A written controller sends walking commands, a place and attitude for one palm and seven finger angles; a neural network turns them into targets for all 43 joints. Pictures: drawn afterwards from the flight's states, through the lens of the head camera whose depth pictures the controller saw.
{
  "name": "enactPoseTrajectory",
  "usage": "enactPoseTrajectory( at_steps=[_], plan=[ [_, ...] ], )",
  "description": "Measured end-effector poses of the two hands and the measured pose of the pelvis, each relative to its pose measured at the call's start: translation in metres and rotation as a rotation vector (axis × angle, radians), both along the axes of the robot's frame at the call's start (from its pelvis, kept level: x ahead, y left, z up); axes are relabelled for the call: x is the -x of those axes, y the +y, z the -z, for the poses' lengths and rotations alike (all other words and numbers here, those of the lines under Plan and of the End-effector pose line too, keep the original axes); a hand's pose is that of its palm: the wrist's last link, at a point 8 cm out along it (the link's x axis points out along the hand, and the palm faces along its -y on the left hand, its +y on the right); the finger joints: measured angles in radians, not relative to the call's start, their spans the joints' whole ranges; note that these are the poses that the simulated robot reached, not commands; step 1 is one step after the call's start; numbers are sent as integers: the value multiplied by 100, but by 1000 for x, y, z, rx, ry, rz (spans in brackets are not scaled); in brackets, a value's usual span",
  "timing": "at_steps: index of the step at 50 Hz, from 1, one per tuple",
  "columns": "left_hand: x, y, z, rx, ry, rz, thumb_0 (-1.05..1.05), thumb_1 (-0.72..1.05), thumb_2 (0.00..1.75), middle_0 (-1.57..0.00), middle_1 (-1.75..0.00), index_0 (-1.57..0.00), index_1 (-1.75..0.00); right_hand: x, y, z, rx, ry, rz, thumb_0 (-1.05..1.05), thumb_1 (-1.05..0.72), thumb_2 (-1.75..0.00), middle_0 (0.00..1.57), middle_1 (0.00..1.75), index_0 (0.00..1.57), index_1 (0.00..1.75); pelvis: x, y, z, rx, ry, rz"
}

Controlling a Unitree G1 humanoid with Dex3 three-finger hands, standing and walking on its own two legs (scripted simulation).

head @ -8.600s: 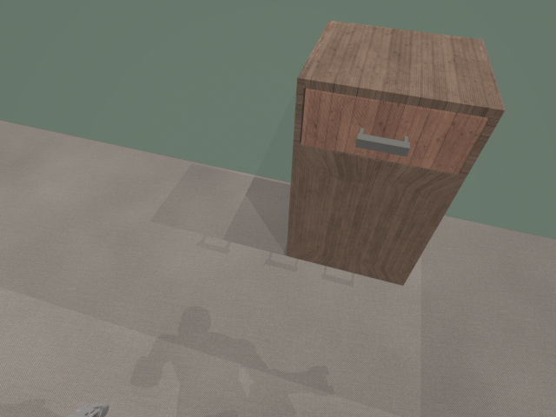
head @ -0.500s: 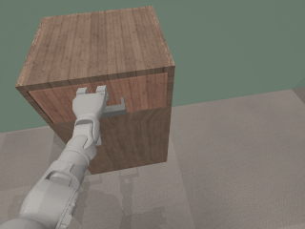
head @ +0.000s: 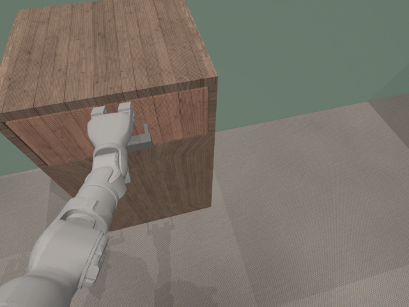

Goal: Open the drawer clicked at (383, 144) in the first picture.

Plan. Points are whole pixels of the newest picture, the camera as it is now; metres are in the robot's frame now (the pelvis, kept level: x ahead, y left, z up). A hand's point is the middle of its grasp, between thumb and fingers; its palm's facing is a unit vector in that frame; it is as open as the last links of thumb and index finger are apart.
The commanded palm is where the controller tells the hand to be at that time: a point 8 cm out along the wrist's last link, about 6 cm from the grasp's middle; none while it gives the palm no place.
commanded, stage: move the hooked fingers above the handle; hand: left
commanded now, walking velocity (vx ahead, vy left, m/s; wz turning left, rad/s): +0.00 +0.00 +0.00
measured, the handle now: (123, 138) +0.52 +0.18 -0.04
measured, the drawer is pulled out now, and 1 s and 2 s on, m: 0.00 0.00 0.00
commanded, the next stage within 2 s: lower the fingers behind the handle in 0.44 s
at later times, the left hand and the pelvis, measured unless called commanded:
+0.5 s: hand (121, 144) +0.46 +0.16 +0.02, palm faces -0.01 -0.02 -1.00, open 13.8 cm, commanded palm +0.43 +0.17 +0.07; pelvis +0.00 +0.00 +0.00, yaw +1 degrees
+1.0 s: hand (120, 155) +0.45 +0.17 -0.01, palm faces -0.03 -0.03 -1.00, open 13.8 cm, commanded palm +0.43 +0.18 +0.04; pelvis +0.00 +0.00 -0.01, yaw +1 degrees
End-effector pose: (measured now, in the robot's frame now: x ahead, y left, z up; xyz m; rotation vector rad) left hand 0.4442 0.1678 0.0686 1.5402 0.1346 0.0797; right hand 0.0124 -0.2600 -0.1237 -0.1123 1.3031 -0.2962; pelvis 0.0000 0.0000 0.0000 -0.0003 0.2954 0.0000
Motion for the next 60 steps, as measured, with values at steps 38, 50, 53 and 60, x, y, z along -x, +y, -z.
enactPoseTrajectory(
  at_steps=[38, 50, 53, 60],
  plan=[
    [13, -1, 11, -13, 5, -5, 0, -49, 30, -32, -120, -32, -120, -30, 2, 2, -3, -48, -46, 0, -91, -89, 20, 30, 20, 30, -1, -1, 1, 1, -8, -13],
    [12, 4, 26, -5, -5, 3, 0, -49, 30, -32, -120, -32, -120, -15, -2, 7, 10, -17, -36, 0, -91, -89, 20, 30, 20, 30, 2, -1, 8, 6, 28, -13],
    [12, 6, 32, -8, 4, -5, 0, -49, 30, -32, -120, -32, -120, -13, -1, 9, 12, -14, -33, 0, -91, -89, 20, 30, 20, 30, 3, 0, 10, 7, 36, -13],
    [10, 8, 37, -13, -11, 4, 0, -49, 30, -32, -121, -32, -121, -7, 3, 13, 14, -6, -34, 0, -91, -89, 20, 30, 20, 30, 5, 3, 16, 12, 57, -15]
  ],
)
